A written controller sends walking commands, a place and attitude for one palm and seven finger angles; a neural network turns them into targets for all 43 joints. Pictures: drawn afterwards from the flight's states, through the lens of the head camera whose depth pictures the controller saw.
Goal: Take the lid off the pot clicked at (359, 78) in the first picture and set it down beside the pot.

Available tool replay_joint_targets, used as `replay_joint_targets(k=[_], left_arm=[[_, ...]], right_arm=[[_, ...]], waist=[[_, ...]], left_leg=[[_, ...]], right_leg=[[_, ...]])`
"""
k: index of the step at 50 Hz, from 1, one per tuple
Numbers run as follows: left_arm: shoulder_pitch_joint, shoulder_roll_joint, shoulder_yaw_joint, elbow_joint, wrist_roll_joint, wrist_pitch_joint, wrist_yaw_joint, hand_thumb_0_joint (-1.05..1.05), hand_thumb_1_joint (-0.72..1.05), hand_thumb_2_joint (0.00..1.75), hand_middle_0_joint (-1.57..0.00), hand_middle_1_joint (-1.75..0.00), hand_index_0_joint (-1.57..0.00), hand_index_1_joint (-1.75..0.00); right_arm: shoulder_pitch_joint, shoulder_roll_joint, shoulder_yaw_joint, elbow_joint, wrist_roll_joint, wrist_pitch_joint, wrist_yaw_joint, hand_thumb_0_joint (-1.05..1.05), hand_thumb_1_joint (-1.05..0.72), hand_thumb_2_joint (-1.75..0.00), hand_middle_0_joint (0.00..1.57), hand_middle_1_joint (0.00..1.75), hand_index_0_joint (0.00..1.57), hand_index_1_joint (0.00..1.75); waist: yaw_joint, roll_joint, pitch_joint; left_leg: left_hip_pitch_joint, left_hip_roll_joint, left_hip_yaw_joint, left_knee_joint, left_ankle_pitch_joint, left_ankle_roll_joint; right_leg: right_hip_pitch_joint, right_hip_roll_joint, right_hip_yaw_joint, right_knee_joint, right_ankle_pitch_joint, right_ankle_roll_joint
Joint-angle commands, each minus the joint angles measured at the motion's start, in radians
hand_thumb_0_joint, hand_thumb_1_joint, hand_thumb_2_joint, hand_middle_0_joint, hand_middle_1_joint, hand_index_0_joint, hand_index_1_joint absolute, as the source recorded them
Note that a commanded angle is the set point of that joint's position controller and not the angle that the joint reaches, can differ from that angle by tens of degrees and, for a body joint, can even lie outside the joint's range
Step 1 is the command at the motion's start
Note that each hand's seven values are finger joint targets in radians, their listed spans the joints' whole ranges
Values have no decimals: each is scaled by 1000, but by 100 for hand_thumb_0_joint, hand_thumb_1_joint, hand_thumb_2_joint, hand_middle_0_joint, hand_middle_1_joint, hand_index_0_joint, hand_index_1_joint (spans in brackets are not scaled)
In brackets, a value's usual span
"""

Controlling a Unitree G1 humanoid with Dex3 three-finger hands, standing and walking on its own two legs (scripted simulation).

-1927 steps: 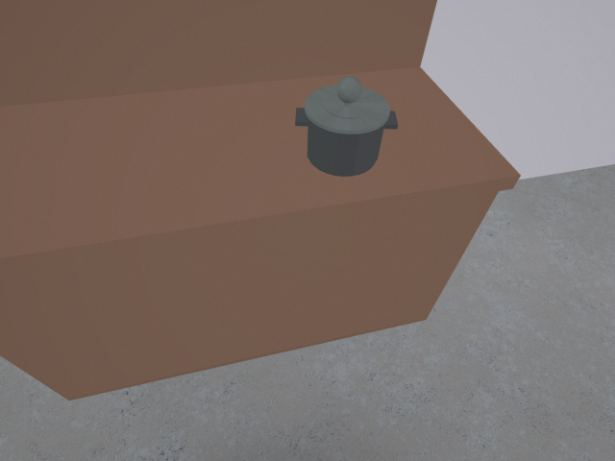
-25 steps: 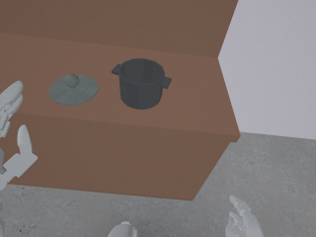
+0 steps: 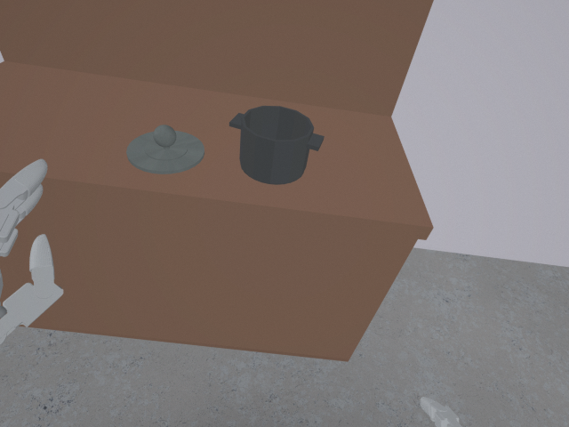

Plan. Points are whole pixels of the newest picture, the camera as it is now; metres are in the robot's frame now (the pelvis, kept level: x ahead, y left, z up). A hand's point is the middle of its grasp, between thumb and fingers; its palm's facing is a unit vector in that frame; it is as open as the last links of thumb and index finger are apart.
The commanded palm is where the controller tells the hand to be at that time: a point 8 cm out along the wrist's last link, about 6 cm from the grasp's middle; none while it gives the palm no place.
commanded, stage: stop stepping back and stand still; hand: left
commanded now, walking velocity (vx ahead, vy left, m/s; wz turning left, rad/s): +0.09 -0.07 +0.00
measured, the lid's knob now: (164, 136) +0.69 +0.30 +0.05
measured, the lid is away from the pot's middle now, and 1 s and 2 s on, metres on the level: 0.25 0.25 0.25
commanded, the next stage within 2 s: let the arm hang, fingers relaxed in 1.78 s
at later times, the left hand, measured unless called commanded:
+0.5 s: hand out of the picture +0.15 +0.23 -0.09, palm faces +0.02 -0.96 -0.27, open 7.4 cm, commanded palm none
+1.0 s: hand out of the picture +0.02 +0.25 -0.17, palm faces +0.07 -0.98 -0.20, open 7.4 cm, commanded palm none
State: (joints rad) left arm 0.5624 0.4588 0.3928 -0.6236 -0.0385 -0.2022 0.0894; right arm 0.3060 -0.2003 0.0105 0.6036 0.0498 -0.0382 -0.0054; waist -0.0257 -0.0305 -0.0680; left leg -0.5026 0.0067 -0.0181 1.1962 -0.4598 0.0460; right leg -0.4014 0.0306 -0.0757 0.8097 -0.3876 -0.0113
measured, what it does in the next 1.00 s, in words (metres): steps on the spot: left foot, then right foot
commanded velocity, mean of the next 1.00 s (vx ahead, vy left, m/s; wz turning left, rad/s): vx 0.09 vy -0.03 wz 0.00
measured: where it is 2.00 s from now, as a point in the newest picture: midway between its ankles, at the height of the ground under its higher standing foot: outside the picture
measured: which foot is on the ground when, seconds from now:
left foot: up 0.00-0.02, down 0.04-0.62, up 0.64-0.88, down 0.90-1.00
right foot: down 0.00-0.06, up 0.08-0.32, down 0.34-0.92, up 0.94-1.00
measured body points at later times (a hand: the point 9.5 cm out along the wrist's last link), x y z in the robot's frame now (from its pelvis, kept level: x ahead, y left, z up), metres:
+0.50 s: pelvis -0.08 +0.03 -0.01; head -0.07 +0.05 +0.44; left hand +0.15 +0.28 -0.07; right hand +0.01 -0.22 -0.11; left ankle -0.05 +0.08 -0.70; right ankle -0.10 -0.09 -0.67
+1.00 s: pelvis -0.05 +0.05 +0.01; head -0.03 +0.08 +0.45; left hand +0.02 +0.30 -0.15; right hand +0.01 -0.17 -0.12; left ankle -0.13 +0.16 -0.70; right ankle -0.10 -0.08 -0.67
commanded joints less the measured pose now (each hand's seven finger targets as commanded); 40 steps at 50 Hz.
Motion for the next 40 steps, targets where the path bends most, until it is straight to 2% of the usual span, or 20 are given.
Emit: replay_joint_targets(k=[1, 3, 4, 5, 6, 7, 8, 14, 15, 18, 24, 26, 28, 29, 30, 31, 32, 34, 36, 40], left_arm=[[-97, 173, 113, -301, -2, -36, 31, 0, 90, 90, -20, -30, -20, -30], [-93, 194, 144, -343, 14, -66, 62, 0, 90, 90, -20, -30, -20, -30], [-112, 226, 160, -341, 44, -80, 67, 0, 90, 90, -20, -30, -20, -30], [-167, 218, 147, -320, 32, -83, 66, 0, 90, 90, -20, -30, -20, -30], [-208, 202, 135, -278, 25, -85, 58, 0, 90, 90, -20, -30, -20, -30], [-182, 183, 120, -233, 24, -83, 54, 0, 90, 90, -20, -30, -20, -30], [-142, 160, 96, -218, 27, -74, 48, 0, 90, 90, -20, -30, -20, -30], [-23, 135, 104, -160, 0, -39, 31, 0, 90, 90, -20, -30, -20, -30], [-203, -172, -243, 564, 120, 155, -49, 0, 90, 90, -20, -30, -20, -30], [-297, -207, -269, 674, 118, 234, -99, 0, 90, 90, -20, -30, -20, -30], [-427, -138, -291, 1015, 91, 250, -96, 0, 90, 90, -20, -30, -20, -30], [-404, -106, -302, 1117, 84, 251, -108, 0, 90, 90, -20, -30, -20, -30], [-284, -122, -316, 1230, 82, 255, -118, 0, 90, 90, -20, -30, -20, -30], [-182, -128, -316, 1285, 80, 249, -110, 0, 90, 90, -20, -30, -20, -30], [-137, -103, -316, 1309, 79, 231, -91, 0, 90, 90, -20, -30, -20, -30], [-205, -111, -310, 1256, 89, 200, -65, 0, 90, 90, -20, -30, -20, -30], [-323, -117, -303, 1218, 93, 177, -46, 0, 90, 90, -20, -30, -20, -30], [-405, -168, -312, 1236, 99, 160, -27, 0, 90, 90, -20, -30, -20, -30], [-419, -186, -313, 1285, 102, 151, -16, 0, 90, 90, -20, -30, -20, -30], [-340, -156, -287, 1373, 103, 166, -19, 0, 90, 90, -20, -30, -20, -30]], right_arm=[[-130, -113, -23, -187, 5, -75, -28, 0, -90, -90, 20, 30, 20, 30], [-116, -116, -43, -195, -15, -122, -46, 0, -90, -90, 20, 30, 20, 30], [-120, -90, -36, -165, -46, -140, -48, 0, -90, -90, 20, 30, 20, 30], [-130, -95, -40, -164, -66, -145, -41, 0, -90, -90, 20, 30, 20, 30], [-136, -97, -42, -138, -76, -149, -27, 0, -90, -90, 20, 30, 20, 30], [-116, -99, -44, -116, -57, -139, -15, 0, -90, -90, 20, 30, 20, 30], [-118, -109, -42, -118, -40, -131, -7, 0, -90, -90, 20, 30, 20, 30], [-121, -128, -31, -169, -34, -84, -3, 0, -90, -90, 20, 30, 20, 30], [-84, -205, -92, -7, -73, -70, -9, 0, -90, -90, 20, 30, 20, 30], [15, -169, -89, -77, -103, 23, -19, 0, -90, -90, 20, 30, 20, 30], [-17, -214, -104, -2, -123, 24, -42, 0, -90, -90, 20, 30, 20, 30], [-73, -211, -107, 12, -117, 11, -52, 0, -90, -90, 20, 30, 20, 30], [-110, -202, -100, 38, -113, 14, -52, 0, -90, -90, 20, 30, 20, 30], [-112, -172, -96, 58, -106, 27, -43, 0, -90, -90, 20, 30, 20, 30], [-91, -90, -94, 64, -93, 38, -32, 0, -90, -90, 20, 30, 20, 30], [-56, -65, -98, 47, -80, 35, -27, 0, -90, -90, 20, 30, 20, 30], [-14, -74, -111, 49, -98, 41, -32, 0, -90, -90, 20, 30, 20, 30], [10, -72, -107, 65, -97, 51, -23, 0, -90, -90, 20, 30, 20, 30], [55, -57, -99, 75, -96, 53, -25, 0, -90, -90, 20, 30, 20, 30], [76, -16, -88, 90, -89, 42, -34, 0, -90, -90, 20, 30, 20, 30]], waist=[[-24, 79, 53], [-3, 425, 10], [1, 396, -44], [-23, 408, 7], [-25, 278, 76], [-20, 133, 75], [-15, 107, 64], [-30, 183, 41], [-94, 172, 148], [-66, -36, 69], [-30, 106, 0], [19, 114, -8], [84, 119, -35], [124, 58, -24], [117, -157, 7], [43, -107, -28], [-28, 61, -14], [-59, 76, 58], [-78, 85, 56], [-19, 17, 26]], left_leg=[[190, 65, -52, -479, 64, 26], [311, 156, -105, -900, 337, 34], [278, 162, -57, -795, 725, 12], [188, 214, -237, -762, 736, -27], [104, 265, -354, -785, 616, 8], [97, 274, -337, -740, 521, 66], [94, 252, -293, -741, 422, 92], [140, 222, -243, -688, 223, 47], [106, 207, -297, -465, 313, 76], [58, 194, -362, -529, 173, 101], [167, 277, -603, -809, -9, 189], [43, 272, -516, -766, -92, 163], [-184, 174, -269, -619, -147, 77], [-321, 69, -129, -397, -214, 38], [-348, -90, 48, -58, -156, -16], [-340, -89, 12, 226, -76, -32], [-315, -49, -82, 383, 24, -48], [-303, 37, -159, 445, 72, -46], [-268, 62, -160, 391, 89, -50], [-196, 77, -71, 55, -48, -47]], right_leg=[[-257, -215, 191, -120, 55, -110], [-226, 14, 16, 342, -74, -32], [-197, 54, 7, 458, -128, -14], [-189, 20, 59, 520, -137, -14], [-171, 1, 116, 499, -94, -5], [-131, -20, 136, 421, -52, -7], [-106, -8, 92, 369, -44, -4], [35, 11, -36, -88, -13, -26], [-127, -75, 33, -99, 63, -9], [-78, 11, -26, -7, 10, -11], [-311, -6, 159, 433, -120, 25], [-185, -50, 185, 311, -107, 23], [193, -1, 98, 27, -64, -5], [357, -8, 104, -96, -15, -59], [320, -139, 294, -270, -59, -154], [241, -324, 632, -422, -28, -259], [154, -334, 680, -402, 92, -271], [-12, -379, 677, -452, -67, -262], [-7, -349, 559, -425, 33, -234], [116, -317, 426, -302, 297, -224]])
